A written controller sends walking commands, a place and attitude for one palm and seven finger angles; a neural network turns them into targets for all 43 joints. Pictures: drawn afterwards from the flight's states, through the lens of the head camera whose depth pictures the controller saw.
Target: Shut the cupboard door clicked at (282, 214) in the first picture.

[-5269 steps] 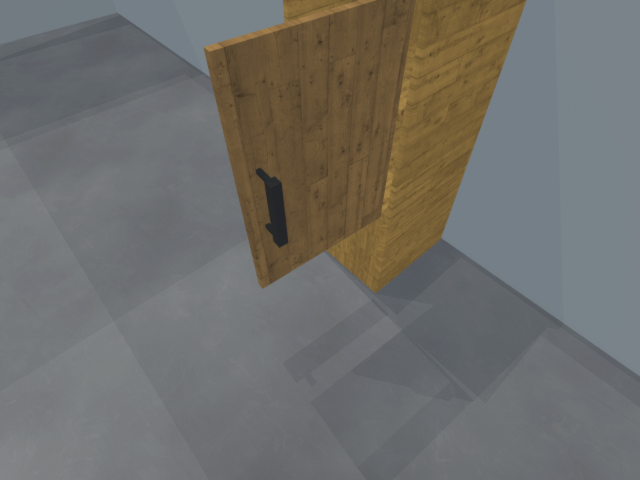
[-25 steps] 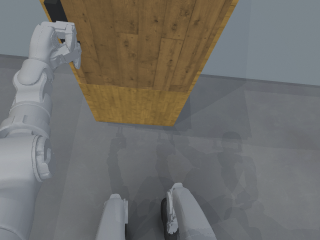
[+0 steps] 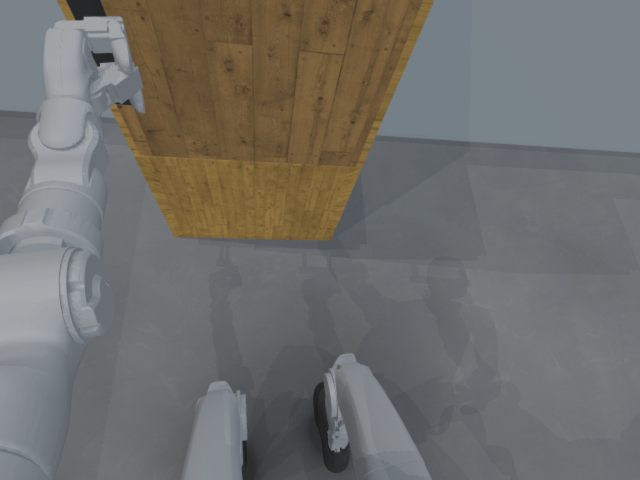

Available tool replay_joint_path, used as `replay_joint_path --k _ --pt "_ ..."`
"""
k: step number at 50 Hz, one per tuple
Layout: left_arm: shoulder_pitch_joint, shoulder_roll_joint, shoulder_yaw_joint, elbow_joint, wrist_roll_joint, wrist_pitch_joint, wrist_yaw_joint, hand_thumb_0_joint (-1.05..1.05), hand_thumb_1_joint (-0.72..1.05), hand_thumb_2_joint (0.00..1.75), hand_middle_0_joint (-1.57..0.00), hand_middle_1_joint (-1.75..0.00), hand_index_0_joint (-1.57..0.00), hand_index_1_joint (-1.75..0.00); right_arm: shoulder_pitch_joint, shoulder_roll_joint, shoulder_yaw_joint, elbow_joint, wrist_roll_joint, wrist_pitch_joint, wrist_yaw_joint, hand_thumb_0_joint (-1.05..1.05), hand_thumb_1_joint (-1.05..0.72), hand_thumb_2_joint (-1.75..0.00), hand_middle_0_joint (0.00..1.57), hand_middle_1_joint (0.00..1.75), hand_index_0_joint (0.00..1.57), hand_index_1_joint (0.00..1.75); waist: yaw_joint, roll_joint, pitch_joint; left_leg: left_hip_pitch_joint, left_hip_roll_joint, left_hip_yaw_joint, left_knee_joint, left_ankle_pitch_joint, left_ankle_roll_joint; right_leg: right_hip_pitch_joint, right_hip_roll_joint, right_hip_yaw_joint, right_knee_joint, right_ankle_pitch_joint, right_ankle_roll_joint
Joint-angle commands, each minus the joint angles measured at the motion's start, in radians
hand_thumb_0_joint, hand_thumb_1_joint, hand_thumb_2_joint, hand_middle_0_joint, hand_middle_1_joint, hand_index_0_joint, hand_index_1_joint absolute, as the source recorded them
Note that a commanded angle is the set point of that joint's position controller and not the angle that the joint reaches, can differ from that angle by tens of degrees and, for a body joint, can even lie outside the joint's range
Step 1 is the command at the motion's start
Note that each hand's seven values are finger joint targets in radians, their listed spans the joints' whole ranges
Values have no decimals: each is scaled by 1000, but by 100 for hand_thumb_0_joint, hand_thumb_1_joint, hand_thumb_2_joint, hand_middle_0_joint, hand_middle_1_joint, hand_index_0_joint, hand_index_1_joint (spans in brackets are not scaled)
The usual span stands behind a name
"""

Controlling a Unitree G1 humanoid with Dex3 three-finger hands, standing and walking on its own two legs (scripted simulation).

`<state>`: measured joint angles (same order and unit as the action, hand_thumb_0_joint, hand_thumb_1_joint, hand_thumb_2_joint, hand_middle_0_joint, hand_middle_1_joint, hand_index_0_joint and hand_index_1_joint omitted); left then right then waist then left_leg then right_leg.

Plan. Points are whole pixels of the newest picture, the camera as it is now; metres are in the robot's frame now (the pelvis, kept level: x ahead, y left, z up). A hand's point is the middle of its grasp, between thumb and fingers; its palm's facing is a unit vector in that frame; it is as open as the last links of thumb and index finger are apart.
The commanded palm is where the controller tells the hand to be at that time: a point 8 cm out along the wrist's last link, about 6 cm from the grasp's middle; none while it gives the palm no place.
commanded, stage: pull the fist back off the door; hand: left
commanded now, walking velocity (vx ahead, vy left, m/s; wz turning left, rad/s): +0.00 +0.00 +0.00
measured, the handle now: (106, 31) +0.64 +0.18 +0.08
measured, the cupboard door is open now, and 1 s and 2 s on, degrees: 0 0 0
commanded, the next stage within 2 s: draw the hand back to the body in 0.50 s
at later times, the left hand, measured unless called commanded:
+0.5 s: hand (144, 114) +0.52 +0.13 +0.08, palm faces +0.00 -1.00 -0.03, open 3.1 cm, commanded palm +0.49 +0.17 +0.08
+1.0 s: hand (69, 145) +0.42 +0.16 +0.16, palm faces +0.03 -1.00 -0.05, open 3.1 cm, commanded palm +0.39 +0.21 +0.16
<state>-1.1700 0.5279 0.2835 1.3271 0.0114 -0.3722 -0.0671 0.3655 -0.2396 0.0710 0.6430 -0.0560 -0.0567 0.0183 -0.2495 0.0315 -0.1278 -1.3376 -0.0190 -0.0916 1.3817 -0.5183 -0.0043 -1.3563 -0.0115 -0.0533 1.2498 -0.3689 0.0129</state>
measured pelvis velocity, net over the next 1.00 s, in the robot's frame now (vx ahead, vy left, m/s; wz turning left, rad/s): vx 0.07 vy -0.02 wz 0.01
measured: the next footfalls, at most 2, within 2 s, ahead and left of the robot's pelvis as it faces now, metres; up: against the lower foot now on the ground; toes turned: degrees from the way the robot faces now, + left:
none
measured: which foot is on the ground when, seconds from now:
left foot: down 0.00-1.00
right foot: down 0.00-1.00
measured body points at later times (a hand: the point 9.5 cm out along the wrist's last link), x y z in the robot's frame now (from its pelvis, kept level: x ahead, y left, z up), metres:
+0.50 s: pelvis +0.07 +0.00 +0.04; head +0.19 +0.01 +0.48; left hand +0.51 +0.19 +0.08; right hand +0.12 -0.26 -0.07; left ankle +0.06 +0.11 -0.60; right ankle +0.11 -0.14 -0.59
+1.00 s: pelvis +0.07 -0.02 +0.09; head +0.13 -0.03 +0.54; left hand +0.42 +0.22 +0.16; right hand +0.21 -0.26 -0.02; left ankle +0.06 +0.11 -0.60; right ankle +0.11 -0.14 -0.60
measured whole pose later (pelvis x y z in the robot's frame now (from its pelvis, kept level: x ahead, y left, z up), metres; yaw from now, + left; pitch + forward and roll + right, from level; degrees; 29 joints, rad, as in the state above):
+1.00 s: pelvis +0.07 -0.02 +0.09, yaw +1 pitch +13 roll +0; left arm -0.21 0.26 0.20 0.46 -0.22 -0.32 -0.19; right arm 0.28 -0.24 0.02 0.52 0.04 0.02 -0.05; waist -0.03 0.03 -0.12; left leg -0.68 0.00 -0.06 0.96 -0.49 -0.02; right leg -0.75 0.00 -0.02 0.93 -0.39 -0.01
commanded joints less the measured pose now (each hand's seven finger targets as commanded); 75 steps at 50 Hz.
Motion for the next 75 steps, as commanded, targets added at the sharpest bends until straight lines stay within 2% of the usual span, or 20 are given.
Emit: replay_joint_path --k 1,6,8,16,21,26,30,31,32,36,41,45,52,56,57,58,60,64,70,75 --pt "-493 103 9 -245 -46 -59 -52 0 90 90 -130 -150 -130 -150 170 -214 -78 -58 6 -19 -16 0 -90 -90 20 30 20 30 -37 160 -498 296 7 8 -276 -95 28 337 27 19 -173 -126 -41" --pt "-348 75 36 -291 -74 -67 -54 0 90 90 -130 -150 -130 -150 168 -209 -87 -73 12 -11 -12 0 -90 -90 20 30 20 30 7 115 -502 324 11 12 -294 -41 26 373 27 13 -174 -90 -39" --pt "-292 81 50 -354 -74 -83 -46 0 90 90 -130 -150 -130 -150 162 -205 -94 -81 12 -1 -8 0 -90 -90 20 30 20 30 39 150 -542 376 14 16 -300 26 18 397 27 12 -169 -50 -42" --pt "-3 25 77 -587 -97 -146 -2 0 90 90 -130 -150 -130 -150 140 -185 -120 -129 16 35 0 0 -90 -90 20 30 20 30 113 99 -607 513 22 47 -308 323 6 548 34 10 -172 180 -41" --pt "211 -87 4 -695 -110 -158 -7 0 90 90 -130 -150 -130 -150 114 -164 -131 -151 28 49 -2 0 -90 -90 20 30 20 30 127 37 -527 526 23 69 -334 411 8 635 32 13 -193 300 -36" --pt "214 -196 -98 -738 -124 -162 -26 0 90 90 -130 -150 -130 -150 95 -152 -138 -135 35 51 -13 0 -90 -90 20 30 20 30 94 34 -434 569 29 64 -332 457 3 586 29 8 -205 326 -31" --pt "231 -194 -89 -724 -125 -173 -35 0 90 90 -130 -150 -130 -150 68 -147 -141 -122 34 47 -20 0 -90 -90 20 30 20 30 113 32 -452 568 22 64 -328 446 -2 604 20 13 -193 333 -33" --pt "217 -208 -110 -749 -127 -178 -40 0 90 90 -130 -150 -130 -150 64 -145 -140 -130 34 44 -21 0 -90 -90 20 30 20 30 113 80 -458 585 19 66 -322 476 -2 595 18 14 -191 346 -36" --pt "257 -145 -50 -785 -130 -181 -38 0 90 90 -130 -150 -130 -150 57 -149 -144 -129 35 46 -22 0 -90 -90 20 30 20 30 144 67 -524 617 22 65 -328 504 -6 639 16 19 -188 370 -35" --pt "504 -121 -42 -1014 -160 -150 -59 0 90 90 -130 -150 -130 -150 25 -133 -139 -210 54 48 -23 0 -90 -90 20 30 20 30 219 105 -640 722 19 75 -386 664 -5 823 17 26 -223 501 -40" --pt "699 -117 -24 -1070 -209 -37 -81 0 90 90 -130 -150 -130 -150 -25 -125 -122 -254 83 62 -48 0 -90 -90 20 30 20 30 203 -92 -409 596 4 105 -493 396 21 964 18 35 -346 442 -23" --pt "653 -152 -61 -1060 -233 0 -109 0 90 90 -130 -150 -130 -150 -71 -130 -107 -246 92 45 -69 0 -90 -90 20 30 20 30 177 -110 -229 599 0 106 -550 200 24 899 14 44 -443 204 -13" --pt "735 -94 -50 -1174 -271 -7 -196 0 90 90 -127 -147 -127 -147 -123 -127 -90 -260 98 -8 -91 0 -90 -90 20 30 20 30 218 36 -260 728 -6 98 -611 204 23 978 8 57 -490 168 -28" --pt "852 -37 19 -1243 -303 38 -207 0 90 90 -116 -135 -116 -135 -152 -125 -82 -285 104 -29 -95 0 -90 -90 20 30 20 30 253 21 -228 751 -6 86 -656 221 21 1030 9 47 -511 163 -31" --pt "841 28 0 -1316 -156 77 -74 0 90 90 -113 -132 -113 -132 -197 -95 -98 -278 100 -7 -112 0 -90 -90 20 30 20 30 271 -6 -226 798 -9 103 -703 230 22 1045 -17 91 -581 118 -35" --pt "913 -40 -23 -1319 -144 116 -5 0 90 90 -111 -129 -111 -129 -196 -88 -95 -286 95 -2 -122 0 -90 -90 20 30 20 30 253 -26 -162 806 -5 103 -726 208 22 1031 -17 81 -610 81 -29" --pt "1006 -90 -62 -1384 -123 163 52 0 90 90 -105 -123 -105 -123 -208 -88 -93 -288 95 -4 -129 0 -90 -90 20 30 20 30 254 -6 -102 835 2 103 -755 199 22 1030 -16 64 -633 67 -28" --pt "1088 -32 -9 -1500 -92 204 127 0 90 90 -94 -111 -94 -111 -227 -85 -83 -275 88 -10 -146 0 -90 -90 20 30 20 30 265 -45 -110 922 9 103 -802 282 31 1119 -13 48 -671 166 -27" --pt "1180 -54 -21 -1660 -67 228 171 0 90 90 -78 -93 -78 -93 -238 -73 -70 -249 75 -58 -149 0 -90 -90 20 30 20 30 274 66 -72 1060 17 98 -883 407 20 1183 -7 17 -712 279 -34" --pt "1255 -67 -10 -1708 -62 242 177 0 90 90 -64 -78 -64 -78 -249 -74 -65 -226 69 -86 -143 0 -90 -90 20 30 20 30 281 24 10 1101 26 89 -943 432 16 1208 -1 6 -759 282 -30"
